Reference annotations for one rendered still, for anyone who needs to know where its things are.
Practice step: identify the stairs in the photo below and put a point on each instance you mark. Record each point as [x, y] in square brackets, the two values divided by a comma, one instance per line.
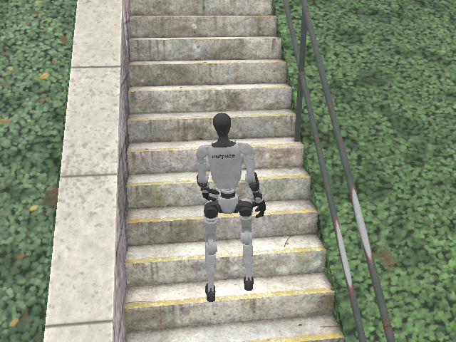
[190, 60]

